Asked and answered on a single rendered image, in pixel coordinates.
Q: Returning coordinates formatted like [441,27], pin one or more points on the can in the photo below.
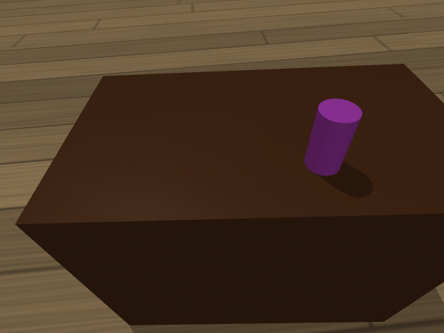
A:
[334,127]

